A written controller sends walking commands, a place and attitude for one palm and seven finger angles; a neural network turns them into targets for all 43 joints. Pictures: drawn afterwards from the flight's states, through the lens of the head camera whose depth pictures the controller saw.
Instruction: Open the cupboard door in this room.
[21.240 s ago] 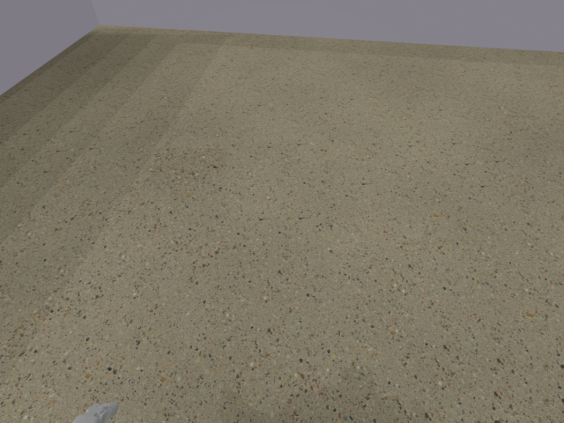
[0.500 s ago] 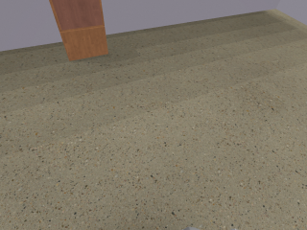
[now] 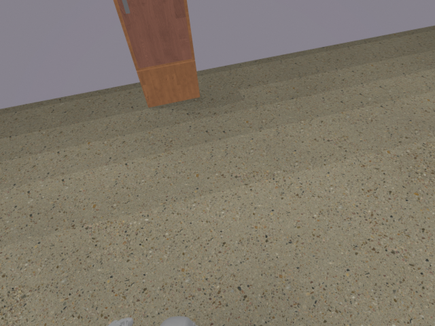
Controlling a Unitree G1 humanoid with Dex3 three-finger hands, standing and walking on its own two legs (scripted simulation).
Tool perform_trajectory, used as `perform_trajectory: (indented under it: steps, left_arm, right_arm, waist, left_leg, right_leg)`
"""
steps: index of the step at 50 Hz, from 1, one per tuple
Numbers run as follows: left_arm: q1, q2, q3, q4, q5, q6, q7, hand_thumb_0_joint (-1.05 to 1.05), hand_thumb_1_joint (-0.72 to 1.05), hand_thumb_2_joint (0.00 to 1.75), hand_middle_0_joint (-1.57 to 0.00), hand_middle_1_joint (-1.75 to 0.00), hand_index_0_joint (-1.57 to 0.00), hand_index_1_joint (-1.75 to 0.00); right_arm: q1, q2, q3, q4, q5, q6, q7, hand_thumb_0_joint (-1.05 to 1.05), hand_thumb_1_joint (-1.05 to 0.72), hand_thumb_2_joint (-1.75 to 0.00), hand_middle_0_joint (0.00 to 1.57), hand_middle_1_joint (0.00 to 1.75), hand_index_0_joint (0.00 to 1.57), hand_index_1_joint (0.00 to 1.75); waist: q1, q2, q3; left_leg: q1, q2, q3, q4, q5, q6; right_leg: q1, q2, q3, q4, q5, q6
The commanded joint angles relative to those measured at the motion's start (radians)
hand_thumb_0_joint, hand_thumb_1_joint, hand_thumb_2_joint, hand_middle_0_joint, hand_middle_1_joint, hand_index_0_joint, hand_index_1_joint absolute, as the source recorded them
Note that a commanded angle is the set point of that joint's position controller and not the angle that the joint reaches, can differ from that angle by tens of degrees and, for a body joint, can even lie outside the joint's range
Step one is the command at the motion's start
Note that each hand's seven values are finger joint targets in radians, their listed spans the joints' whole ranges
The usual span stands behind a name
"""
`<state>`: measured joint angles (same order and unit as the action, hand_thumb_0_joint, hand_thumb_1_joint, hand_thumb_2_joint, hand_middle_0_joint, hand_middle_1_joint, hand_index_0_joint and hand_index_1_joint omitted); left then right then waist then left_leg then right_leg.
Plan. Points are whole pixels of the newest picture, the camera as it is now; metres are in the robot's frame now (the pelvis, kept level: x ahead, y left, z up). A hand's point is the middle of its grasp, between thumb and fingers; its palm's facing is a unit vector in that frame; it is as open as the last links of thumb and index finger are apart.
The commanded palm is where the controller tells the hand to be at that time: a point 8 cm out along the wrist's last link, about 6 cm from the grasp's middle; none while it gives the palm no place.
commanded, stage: turn or walk to find it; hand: left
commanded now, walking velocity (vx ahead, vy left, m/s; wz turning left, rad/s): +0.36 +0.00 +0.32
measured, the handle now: out of the picture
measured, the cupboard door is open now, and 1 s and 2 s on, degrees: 0 0 0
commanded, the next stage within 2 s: stand and wait in 1.08 s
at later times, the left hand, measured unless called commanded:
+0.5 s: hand out of the picture +0.10 +0.22 -0.18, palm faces +0.27 -0.95 -0.15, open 7.4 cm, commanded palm none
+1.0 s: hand (144, 186) +0.52 +0.25 -0.16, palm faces +0.20 -0.96 -0.21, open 7.4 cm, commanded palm none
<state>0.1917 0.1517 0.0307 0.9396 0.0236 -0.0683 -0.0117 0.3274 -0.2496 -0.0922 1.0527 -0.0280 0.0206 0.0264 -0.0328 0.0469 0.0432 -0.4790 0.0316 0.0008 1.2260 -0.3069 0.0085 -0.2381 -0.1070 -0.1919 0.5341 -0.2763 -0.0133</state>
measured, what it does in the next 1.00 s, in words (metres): walks ahead: left foot, then right foot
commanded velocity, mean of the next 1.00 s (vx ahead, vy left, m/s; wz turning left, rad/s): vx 0.37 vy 0.00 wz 0.21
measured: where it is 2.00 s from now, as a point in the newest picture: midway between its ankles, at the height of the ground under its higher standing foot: (210, 242)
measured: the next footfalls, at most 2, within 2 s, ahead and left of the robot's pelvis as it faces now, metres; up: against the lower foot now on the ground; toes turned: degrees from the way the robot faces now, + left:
left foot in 0.36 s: +0.27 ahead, +0.16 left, +0.00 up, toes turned +17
right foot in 0.92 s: +0.56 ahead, -0.03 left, +0.00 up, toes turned +4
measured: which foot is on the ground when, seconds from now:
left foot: up 0.00-0.34, down 0.36-0.94, up 0.96-1.00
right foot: down 0.00-0.36, up 0.38-0.90, down 0.92-1.00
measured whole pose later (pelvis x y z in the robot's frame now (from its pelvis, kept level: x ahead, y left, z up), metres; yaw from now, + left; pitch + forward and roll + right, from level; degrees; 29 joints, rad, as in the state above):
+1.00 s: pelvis +0.43 +0.05 -0.02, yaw +15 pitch -1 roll +1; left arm 0.08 0.16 0.04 0.96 0.02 -0.09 -0.02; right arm 0.43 -0.15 -0.05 1.15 -0.01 -0.03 0.00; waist -0.06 0.04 0.09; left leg -0.20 0.02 0.01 0.98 -0.49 0.02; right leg -0.39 -0.09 -0.16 0.64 -0.22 -0.04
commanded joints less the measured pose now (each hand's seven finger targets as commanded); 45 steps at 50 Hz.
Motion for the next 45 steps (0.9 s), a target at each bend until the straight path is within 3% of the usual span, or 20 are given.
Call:
perform_trajectory:
  steps: [1,8,13,15,16,17,18,19,20,23,25,27,29,33,36,38,42,43,44,45]
  left_arm:
    - [0.113,0.137,0.032,0.009,0.001,-0.020,0.017,0.00,0.90,0.90,-0.20,-0.30,-0.20,-0.30]
    - [0.243,0.124,0.022,0.094,0.005,-0.036,0.029,0.00,0.90,0.90,-0.20,-0.30,-0.20,-0.30]
    - [0.306,0.158,0.022,0.139,0.008,-0.023,0.033,0.00,0.90,0.90,-0.20,-0.30,-0.20,-0.30]
    - [0.296,0.188,0.027,0.142,0.004,-0.019,0.031,0.00,0.90,0.90,-0.20,-0.30,-0.20,-0.30]
    - [0.269,0.207,0.029,0.143,0.000,-0.018,0.028,0.00,0.90,0.90,-0.20,-0.30,-0.20,-0.30]
    - [0.253,0.207,0.026,0.137,-0.008,-0.017,0.025,0.00,0.90,0.90,-0.20,-0.30,-0.20,-0.30]
    - [0.288,0.152,0.023,0.119,-0.014,-0.015,0.014,0.00,0.90,0.90,-0.20,-0.30,-0.20,-0.30]
    - [0.260,0.111,0.007,0.076,-0.019,-0.013,0.008,0.00,0.90,0.90,-0.20,-0.30,-0.20,-0.30]
    - [0.190,0.127,0.010,0.055,-0.017,-0.008,0.016,0.00,0.90,0.90,-0.20,-0.30,-0.20,-0.30]
    - [0.137,0.101,0.018,0.091,-0.004,0.006,0.007,0.00,0.90,0.90,-0.20,-0.30,-0.20,-0.30]
    - [0.193,0.057,0.017,0.112,0.008,0.028,0.004,0.00,0.90,0.90,-0.20,-0.30,-0.20,-0.30]
    - [0.213,0.047,0.020,0.111,0.008,0.045,0.005,0.00,0.90,0.90,-0.20,-0.30,-0.20,-0.30]
    - [0.174,0.058,0.031,0.085,0.010,0.052,0.001,0.00,0.90,0.90,-0.20,-0.30,-0.20,-0.30]
    - [0.018,0.086,0.037,0.021,0.006,0.053,-0.008,0.00,0.90,0.90,-0.20,-0.30,-0.20,-0.30]
    - [-0.078,0.084,0.032,-0.019,0.002,0.048,-0.013,0.00,0.90,0.90,-0.20,-0.30,-0.20,-0.30]
    - [-0.153,0.080,0.029,-0.043,-0.001,0.042,-0.015,0.00,0.90,0.90,-0.20,-0.30,-0.20,-0.30]
    - [-0.185,0.075,0.024,-0.063,-0.003,0.023,-0.018,0.00,0.90,0.90,-0.20,-0.30,-0.20,-0.30]
    - [-0.153,0.088,0.027,-0.056,-0.004,0.018,-0.016,0.00,0.90,0.90,-0.20,-0.30,-0.20,-0.30]
    - [-0.059,0.103,0.032,-0.027,-0.002,0.010,-0.017,0.00,0.90,0.90,-0.20,-0.30,-0.20,-0.30]
    - [0.096,0.136,0.042,0.026,0.002,-0.001,-0.013,0.00,0.90,0.90,-0.20,-0.30,-0.20,-0.30]
  right_arm:
    - [-0.009,0.010,0.005,-0.077,-0.002,-0.017,0.013,0.00,-0.90,-0.90,0.20,0.30,0.20,0.30]
    - [-0.206,0.037,0.024,-0.130,0.000,-0.023,0.023,0.00,-0.90,-0.90,0.20,0.30,0.20,0.30]
    - [-0.320,0.039,0.047,-0.160,0.002,-0.044,0.028,0.00,-0.90,-0.90,0.20,0.30,0.20,0.30]
    - [-0.251,0.018,0.043,-0.146,0.000,-0.055,0.019,0.00,-0.90,-0.90,0.20,0.30,0.20,0.30]
    - [-0.146,-0.002,0.034,-0.116,-0.002,-0.061,0.012,0.00,-0.90,-0.90,0.20,0.30,0.20,0.30]
    - [0.000,-0.048,0.019,-0.074,-0.007,-0.067,0.004,0.00,-0.90,-0.90,0.20,0.30,0.20,0.30]
    - [0.128,-0.174,-0.012,-0.046,-0.015,-0.071,-0.008,0.00,-0.90,-0.90,0.20,0.30,0.20,0.30]
    - [0.195,-0.251,-0.031,-0.025,0.000,-0.072,-0.022,0.00,-0.90,-0.90,0.20,0.30,0.20,0.30]
    - [0.168,-0.248,-0.032,-0.015,0.016,-0.064,-0.029,0.00,-0.90,-0.90,0.20,0.30,0.20,0.30]
    - [-0.039,-0.105,0.007,-0.062,0.014,-0.083,-0.033,0.00,-0.90,-0.90,0.20,0.30,0.20,0.30]
    - [-0.057,-0.048,0.024,-0.055,0.012,-0.096,-0.033,0.00,-0.90,-0.90,0.20,0.30,0.20,0.30]
    - [-0.059,-0.036,0.024,-0.050,0.015,-0.099,-0.033,0.00,-0.90,-0.90,0.20,0.30,0.20,0.30]
    - [-0.039,-0.022,0.015,-0.055,0.014,-0.104,-0.034,0.00,-0.90,-0.90,0.20,0.30,0.20,0.30]
    - [0.020,-0.037,0.011,-0.035,0.016,-0.110,-0.040,0.00,-0.90,-0.90,0.20,0.30,0.20,0.30]
    - [0.063,-0.048,0.009,-0.020,0.013,-0.112,-0.044,0.00,-0.90,-0.90,0.20,0.30,0.20,0.30]
    - [0.104,-0.045,0.009,-0.002,0.009,-0.112,-0.046,0.00,-0.90,-0.90,0.20,0.30,0.20,0.30]
    - [0.131,-0.062,0.009,0.021,0.000,-0.104,-0.048,0.00,-0.90,-0.90,0.20,0.30,0.20,0.30]
    - [0.128,-0.063,0.007,0.024,0.000,-0.102,-0.047,0.00,-0.90,-0.90,0.20,0.30,0.20,0.30]
    - [0.121,-0.071,0.009,0.029,0.003,-0.101,-0.047,0.00,-0.90,-0.90,0.20,0.30,0.20,0.30]
    - [0.113,-0.066,0.011,0.031,0.008,-0.102,-0.044,0.00,-0.90,-0.90,0.20,0.30,0.20,0.30]
  waist:
    - [0.026,-0.213,0.036]
    - [0.059,-0.150,0.100]
    - [0.095,-0.174,0.085]
    - [0.058,-0.170,0.026]
    - [-0.001,-0.171,-0.034]
    - [-0.068,-0.129,-0.127]
    - [-0.108,0.101,-0.261]
    - [-0.120,0.243,-0.279]
    - [-0.110,0.123,-0.233]
    - [-0.010,-0.017,-0.023]
    - [0.034,0.017,0.022]
    - [0.058,0.049,0.022]
    - [0.059,0.065,0.040]
    - [0.032,0.037,0.077]
    - [0.013,0.027,0.076]
    - [-0.013,0.026,0.090]
    - [-0.023,0.051,0.053]
    - [-0.002,0.035,0.043]
    - [0.044,0.004,-0.004]
    - [0.111,-0.041,-0.083]
  left_leg:
    - [-0.169,0.055,-0.027,0.031,0.143,-0.024]
    - [-0.261,0.094,0.032,-0.229,0.179,-0.035]
    - [-0.121,0.063,0.116,-0.533,0.106,0.006]
    - [0.027,0.013,0.152,-0.593,0.055,0.038]
    - [0.174,-0.032,0.186,-0.641,0.071,0.051]
    - [0.418,-0.033,0.160,-0.706,0.138,0.069]
    - [0.690,0.169,-0.121,-0.739,0.176,0.125]
    - [0.820,0.374,-0.464,-0.837,0.332,0.224]
    - [0.770,0.414,-0.443,-0.884,0.313,0.260]
    - [0.366,0.309,-0.253,-0.963,0.169,0.173]
    - [0.227,0.226,-0.142,-1.016,0.162,0.132]
    - [0.210,0.198,-0.097,-1.052,0.111,0.135]
    - [0.214,0.191,-0.102,-1.086,0.101,0.145]
    - [0.320,0.217,-0.135,-1.097,0.167,0.181]
    - [0.420,0.224,-0.115,-1.072,0.260,0.189]
    - [0.451,0.228,-0.118,-1.052,0.321,0.187]
    - [0.493,0.220,-0.090,-0.955,0.471,0.161]
    - [0.466,0.217,-0.087,-0.905,0.535,0.148]
    - [0.445,0.186,-0.058,-0.799,0.603,0.124]
    - [0.367,0.141,-0.032,-0.629,0.608,0.091]
  right_leg:
    - [0.058,-0.213,0.130,-0.361,-0.015,0.008]
    - [0.201,-0.229,0.043,-0.357,0.266,-0.053]
    - [0.297,-0.253,-0.002,-0.275,0.483,-0.069]
    - [0.304,-0.261,-0.029,-0.149,0.676,-0.067]
    - [0.272,-0.241,-0.075,-0.009,0.758,-0.048]
    - [0.153,-0.203,-0.103,0.209,0.701,-0.016]
    - [-0.086,-0.086,-0.109,0.485,0.288,0.036]
    - [-0.359,0.025,-0.017,0.729,-0.300,0.058]
    - [-0.423,-0.013,0.088,0.802,-0.297,0.033]
    - [-0.359,-0.094,0.156,0.753,-0.120,0.039]
    - [-0.271,-0.084,0.140,0.681,-0.047,0.051]
    - [-0.277,-0.074,0.130,0.652,0.018,0.061]
    - [-0.332,-0.080,0.139,0.622,0.092,0.073]
    - [-0.448,-0.090,0.156,0.510,0.140,0.088]
    - [-0.472,-0.081,0.145,0.377,0.134,0.090]
    - [-0.458,-0.067,0.133,0.286,0.125,0.080]
    - [-0.318,-0.012,0.083,0.092,0.067,0.047]
    - [-0.234,0.004,0.075,0.048,0.067,0.034]
    - [-0.096,0.031,0.055,-0.013,0.106,0.028]
    - [0.131,0.039,0.059,-0.051,0.164,0.015]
